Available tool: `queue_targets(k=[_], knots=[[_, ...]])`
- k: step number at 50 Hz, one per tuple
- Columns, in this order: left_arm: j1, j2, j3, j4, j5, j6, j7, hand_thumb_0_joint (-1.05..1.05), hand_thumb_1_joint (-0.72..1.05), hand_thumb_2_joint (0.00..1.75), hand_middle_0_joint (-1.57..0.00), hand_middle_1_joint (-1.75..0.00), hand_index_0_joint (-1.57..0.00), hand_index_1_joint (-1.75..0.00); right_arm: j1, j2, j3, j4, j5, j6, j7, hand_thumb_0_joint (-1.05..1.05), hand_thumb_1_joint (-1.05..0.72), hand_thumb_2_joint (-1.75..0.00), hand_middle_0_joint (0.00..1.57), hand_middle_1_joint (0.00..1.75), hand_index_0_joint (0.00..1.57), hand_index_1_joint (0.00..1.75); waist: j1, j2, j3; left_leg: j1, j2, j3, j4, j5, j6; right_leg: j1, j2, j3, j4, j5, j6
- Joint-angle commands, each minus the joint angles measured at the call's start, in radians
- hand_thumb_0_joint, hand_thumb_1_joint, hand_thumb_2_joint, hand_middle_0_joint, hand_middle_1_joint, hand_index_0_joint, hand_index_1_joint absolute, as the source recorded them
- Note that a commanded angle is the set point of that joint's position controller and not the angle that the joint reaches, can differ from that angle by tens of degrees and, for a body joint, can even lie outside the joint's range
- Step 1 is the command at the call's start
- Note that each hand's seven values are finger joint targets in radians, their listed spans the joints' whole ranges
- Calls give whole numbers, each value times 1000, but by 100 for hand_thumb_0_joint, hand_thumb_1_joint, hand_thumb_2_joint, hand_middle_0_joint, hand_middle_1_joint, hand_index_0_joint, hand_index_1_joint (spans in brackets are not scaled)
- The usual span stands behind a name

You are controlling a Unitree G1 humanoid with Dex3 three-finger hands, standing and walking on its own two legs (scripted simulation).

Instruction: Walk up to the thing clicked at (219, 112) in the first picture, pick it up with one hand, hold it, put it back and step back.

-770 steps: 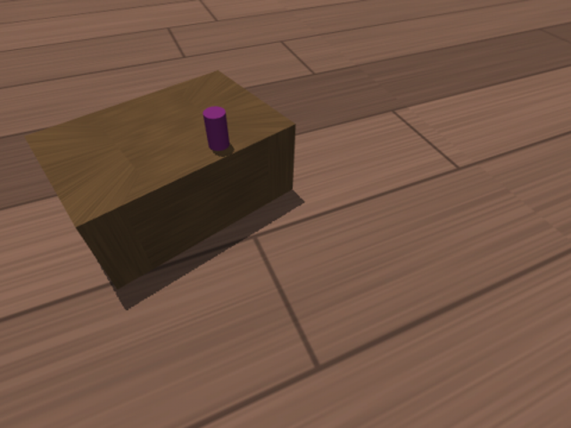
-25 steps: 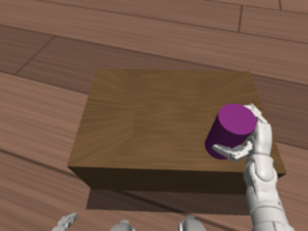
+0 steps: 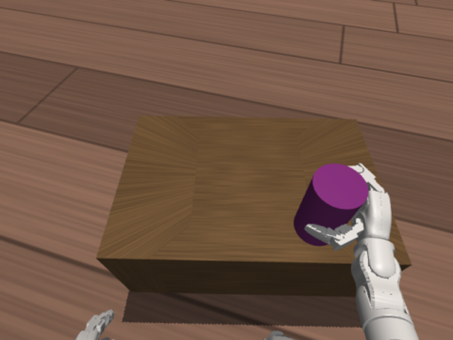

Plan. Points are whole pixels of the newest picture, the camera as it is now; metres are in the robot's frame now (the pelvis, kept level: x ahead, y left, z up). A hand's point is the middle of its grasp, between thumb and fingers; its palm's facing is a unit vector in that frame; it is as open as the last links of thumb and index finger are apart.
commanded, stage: hold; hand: right
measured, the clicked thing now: (326, 207) +0.34 -0.16 +0.05
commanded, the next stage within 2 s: none
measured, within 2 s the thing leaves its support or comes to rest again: neither
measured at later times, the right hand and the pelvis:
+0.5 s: hand (338, 204) +0.34 -0.18 +0.07, palm faces +0.16 +0.99 +0.00, open 11.6 cm; pelvis +0.00 -0.01 +0.01, yaw +0 degrees
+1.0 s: hand (337, 205) +0.33 -0.17 +0.07, palm faces +0.16 +0.99 +0.00, open 11.6 cm; pelvis +0.00 +0.00 +0.01, yaw +0 degrees
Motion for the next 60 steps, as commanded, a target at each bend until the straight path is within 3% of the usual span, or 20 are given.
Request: queue_targets(k=[1,11,20,21,22,23,24,26,33,35,37,39,43,45,49,51,52,54,57,60], knots=[[-10,144,53,-110,2,-41,14,0,91,88,-18,-29,-19,-28,-280,-131,-38,-242,14,-73,1,0,-2,-126,122,139,127,139,8,9,-277,88,-22,8,-145,306,17,230,38,-21,-121,218,-42],[-21,127,44,-116,1,-37,11,0,91,89,-19,-29,-20,-28,-224,-111,-17,-263,9,-58,-5,0,3,-124,119,137,124,137,-7,9,-282,146,-15,4,-155,399,9,258,42,-28,-123,295,-45],[-47,128,42,-129,-1,-36,10,0,91,89,-19,-30,-20,-29,-219,-111,-8,-291,0,-52,-18,0,1,-125,120,138,125,138,-12,-21,-242,138,-24,16,-180,295,22,279,39,-24,-177,225,-35],[-35,139,56,-123,1,-35,11,0,91,89,-19,-30,-20,-29,-271,-116,-9,-334,3,-57,-19,0,0,-125,120,138,125,138,-5,-37,-258,138,-23,15,-180,295,23,285,40,-22,-176,225,-34],[-50,117,32,-133,-2,-39,10,0,91,89,-19,-30,-20,-29,-188,-84,3,-244,2,-46,-17,0,-1,-125,121,138,126,138,-8,3,-231,134,-26,21,-185,290,20,286,38,-21,-181,223,-35],[-42,126,44,-129,0,-40,9,0,91,89,-19,-30,-20,-29,-216,-74,18,-297,6,-49,-17,0,0,-125,121,138,126,138,-1,0,-246,132,-28,26,-177,298,22,285,34,-15,-183,235,-34],[-49,125,39,-129,0,-40,10,0,90,90,-19,-30,-20,-29,-222,-107,-14,-289,4,-46,-22,0,-1,-126,121,139,126,139,-9,-15,-238,144,-27,20,-187,300,20,285,38,-21,-184,233,-34],[-29,134,51,-122,-1,-39,13,0,91,89,-19,-30,-20,-29,-237,-91,15,-308,1,-44,-21,0,3,-127,121,139,126,139,0,-6,-246,152,-24,19,-189,312,19,295,39,-22,-184,242,-36],[-38,122,41,-121,-2,-40,10,0,91,89,-19,-30,-20,-29,-195,-100,-6,-270,-1,-32,-24,0,3,-126,121,139,127,139,-15,11,-233,170,-24,22,-194,322,19,299,38,-20,-192,258,-36],[-47,121,39,-126,-1,-42,7,0,90,90,-19,-30,-20,-29,-227,-74,26,-303,4,-33,-18,0,3,-126,121,139,126,139,-8,-13,-229,152,-27,25,-193,301,22,302,36,-18,-204,242,-32],[-40,133,49,-119,-3,-39,12,0,90,90,-19,-30,-20,-29,-251,-121,-17,-312,1,-35,-26,0,3,-126,121,139,126,139,-15,-21,-237,165,-25,22,-206,287,22,316,37,-20,-209,226,-31],[-42,125,46,-119,-2,-44,8,0,90,90,-19,-30,-20,-29,-208,-70,24,-271,4,-24,-19,0,0,-126,122,139,127,139,-6,11,-193,156,-27,25,-209,271,20,273,39,-20,-216,203,-35],[-42,132,50,-117,0,-47,10,0,90,89,-19,-29,-19,-29,-283,-110,-6,-331,6,-38,-19,0,1,-126,122,139,127,139,-8,-11,-249,162,-25,20,-209,269,22,308,38,-19,-211,202,-34],[-55,120,38,-123,-2,-50,9,0,90,89,-19,-30,-19,-29,-190,-79,13,-267,6,-29,-14,0,1,-125,121,139,126,139,-11,6,-209,161,-23,21,-211,279,19,289,42,-24,-211,210,-35],[-40,132,52,-115,1,-49,12,0,90,90,-19,-30,-20,-29,-249,-113,-13,-353,8,-47,-19,0,4,-126,121,139,126,139,-17,-20,-265,187,-19,13,-205,319,19,309,44,-27,-198,245,-36],[-43,120,45,-116,1,-51,12,0,91,90,-19,-30,-20,-29,-202,-70,20,-301,5,-42,-17,0,3,-126,122,139,127,139,-5,21,-231,174,-22,17,-203,324,15,293,43,-26,-195,247,-39],[-59,112,32,-118,0,-53,11,0,90,90,-19,-30,-19,-29,-177,-75,-3,-247,8,-36,-18,0,2,-126,121,139,127,139,-6,23,-200,161,-22,15,-209,314,13,276,44,-28,-198,234,-39],[-46,132,47,-113,2,-50,13,0,90,89,-19,-30,-20,-29,-251,-123,-25,-339,6,-52,-21,0,4,-128,122,141,128,141,-15,-24,-254,168,-20,12,-202,314,19,317,41,-26,-198,240,-36],[-48,132,48,-114,2,-50,13,0,91,89,-19,-30,-20,-29,-228,-93,5,-341,9,-53,-16,0,2,-126,121,139,126,139,-10,-8,-238,175,-20,11,-205,320,17,306,43,-28,-198,240,-37],[-53,127,45,-109,0,-55,18,0,90,90,-19,-30,-20,-29,-201,-93,-6,-297,12,-39,-12,0,4,-126,121,139,127,139,-3,17,-219,172,-19,8,-215,334,11,294,44,-31,-194,243,-43]])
